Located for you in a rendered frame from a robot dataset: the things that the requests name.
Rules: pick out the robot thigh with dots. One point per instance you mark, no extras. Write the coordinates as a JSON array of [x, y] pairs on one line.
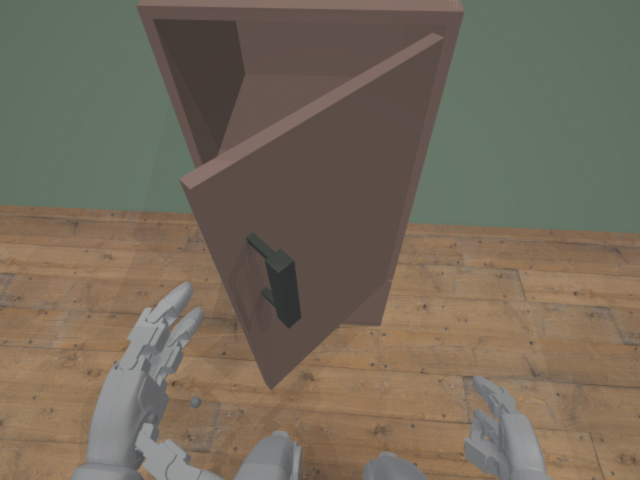
[[391, 468], [272, 458]]

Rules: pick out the handle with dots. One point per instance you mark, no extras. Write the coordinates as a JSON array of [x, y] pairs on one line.
[[282, 277]]

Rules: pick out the robot left hand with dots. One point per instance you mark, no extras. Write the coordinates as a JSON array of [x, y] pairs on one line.
[[135, 387]]

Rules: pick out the robot right thigh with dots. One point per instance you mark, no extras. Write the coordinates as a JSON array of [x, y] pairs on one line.
[[391, 468]]

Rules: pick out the cupboard door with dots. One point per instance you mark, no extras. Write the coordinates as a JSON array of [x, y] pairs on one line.
[[326, 184]]

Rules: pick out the robot right hand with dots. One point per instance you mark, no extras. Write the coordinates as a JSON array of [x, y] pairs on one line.
[[512, 444]]

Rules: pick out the robot left thigh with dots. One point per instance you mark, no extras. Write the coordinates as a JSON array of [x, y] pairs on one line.
[[272, 458]]

